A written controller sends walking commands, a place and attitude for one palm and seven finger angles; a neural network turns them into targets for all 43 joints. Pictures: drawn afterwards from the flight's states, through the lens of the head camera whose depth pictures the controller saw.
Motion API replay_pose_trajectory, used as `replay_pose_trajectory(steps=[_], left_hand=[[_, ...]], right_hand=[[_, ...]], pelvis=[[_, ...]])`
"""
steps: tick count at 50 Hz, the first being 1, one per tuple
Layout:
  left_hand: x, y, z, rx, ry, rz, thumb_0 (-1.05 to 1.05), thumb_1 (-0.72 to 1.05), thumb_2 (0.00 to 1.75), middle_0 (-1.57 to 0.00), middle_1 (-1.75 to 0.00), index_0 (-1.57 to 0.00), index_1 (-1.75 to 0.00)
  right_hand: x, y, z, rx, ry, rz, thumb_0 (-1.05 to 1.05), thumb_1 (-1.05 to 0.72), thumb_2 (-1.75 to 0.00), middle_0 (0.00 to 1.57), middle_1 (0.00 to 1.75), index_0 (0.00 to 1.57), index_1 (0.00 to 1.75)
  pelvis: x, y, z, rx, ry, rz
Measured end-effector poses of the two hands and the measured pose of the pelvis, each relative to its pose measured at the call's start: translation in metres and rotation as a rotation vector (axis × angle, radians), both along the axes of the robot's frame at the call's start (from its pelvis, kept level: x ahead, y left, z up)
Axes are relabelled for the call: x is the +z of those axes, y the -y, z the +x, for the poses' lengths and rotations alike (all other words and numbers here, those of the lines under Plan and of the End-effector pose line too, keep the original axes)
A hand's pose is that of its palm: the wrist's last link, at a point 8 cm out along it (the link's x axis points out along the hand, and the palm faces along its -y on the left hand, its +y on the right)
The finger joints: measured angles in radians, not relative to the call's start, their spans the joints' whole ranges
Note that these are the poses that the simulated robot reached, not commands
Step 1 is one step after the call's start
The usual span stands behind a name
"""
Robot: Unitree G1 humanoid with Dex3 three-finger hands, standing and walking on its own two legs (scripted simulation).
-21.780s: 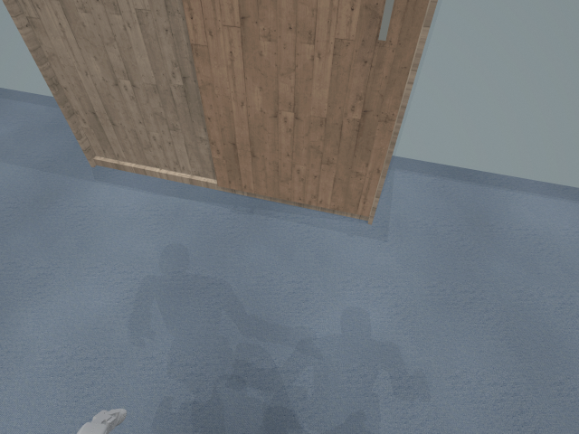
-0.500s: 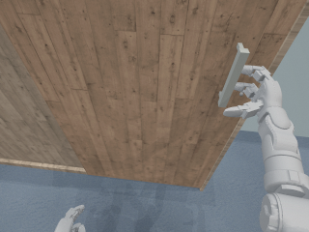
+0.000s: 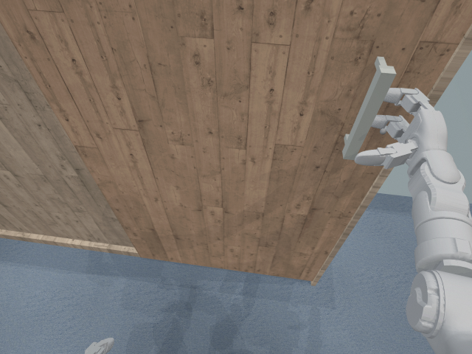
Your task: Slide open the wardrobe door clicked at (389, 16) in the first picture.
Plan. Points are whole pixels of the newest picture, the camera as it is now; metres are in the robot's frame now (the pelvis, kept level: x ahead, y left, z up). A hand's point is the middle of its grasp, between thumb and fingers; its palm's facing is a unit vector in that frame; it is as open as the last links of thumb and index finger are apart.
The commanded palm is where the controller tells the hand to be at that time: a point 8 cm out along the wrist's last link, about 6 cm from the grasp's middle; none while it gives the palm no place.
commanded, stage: slide the fingers in behind the handle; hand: right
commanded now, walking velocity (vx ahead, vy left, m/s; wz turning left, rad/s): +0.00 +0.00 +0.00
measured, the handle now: (363, 112) +0.50 -0.15 +0.16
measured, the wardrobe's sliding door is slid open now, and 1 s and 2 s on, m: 0.00 0.00 0.00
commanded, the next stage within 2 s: move the hooked fingers beside the handle in 0.84 s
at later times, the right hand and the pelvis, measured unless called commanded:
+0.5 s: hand (376, 136) +0.44 -0.16 +0.16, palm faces +0.00 +1.00 +0.02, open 13.9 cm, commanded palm +0.42 -0.22 +0.17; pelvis +0.00 -0.01 +0.00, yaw +0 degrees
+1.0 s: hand (374, 135) +0.44 -0.16 +0.17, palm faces +0.04 +1.00 +0.02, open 14.3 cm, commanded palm +0.41 -0.21 +0.17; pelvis +0.00 +0.00 +0.00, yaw +0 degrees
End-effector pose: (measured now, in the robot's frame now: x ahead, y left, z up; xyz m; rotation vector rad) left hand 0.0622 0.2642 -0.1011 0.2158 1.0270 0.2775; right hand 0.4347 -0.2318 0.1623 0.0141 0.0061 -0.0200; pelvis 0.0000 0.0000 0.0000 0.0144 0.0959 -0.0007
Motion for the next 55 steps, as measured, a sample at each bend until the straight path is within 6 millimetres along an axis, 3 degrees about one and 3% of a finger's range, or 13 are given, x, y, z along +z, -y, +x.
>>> replay_pose_trajectory(steps=[13, 34, 55], left_hand=[[-0.004, 0.010, -0.003, 0.002, 0.002, -0.025, 0.01, 0.91, 0.90, -0.21, -0.30, -0.20, -0.30], [0.007, 0.018, 0.037, -0.050, 0.110, -0.039, 0.01, 0.91, 0.90, -0.21, -0.30, -0.20, -0.30], [0.003, 0.012, 0.033, -0.049, 0.074, -0.039, 0.01, 0.91, 0.90, -0.21, -0.30, -0.20, -0.30]], right_hand=[[0.000, 0.000, -0.001, 0.003, 0.004, 0.004, -0.01, 0.50, -0.30, 0.33, 1.22, 0.34, 1.23], [0.006, -0.017, -0.017, -0.003, 0.029, -0.001, -0.01, 0.50, -0.30, 0.30, 1.20, 0.30, 1.20], [0.006, -0.021, -0.020, -0.009, 0.001, -0.008, -0.01, 0.50, -0.30, 0.26, 1.17, 0.26, 1.18]], pelvis=[[0.000, 0.005, 0.000, 0.004, -0.003, 0.002], [0.002, 0.004, 0.001, 0.004, 0.027, 0.000], [0.003, 0.000, 0.001, -0.006, 0.037, -0.002]])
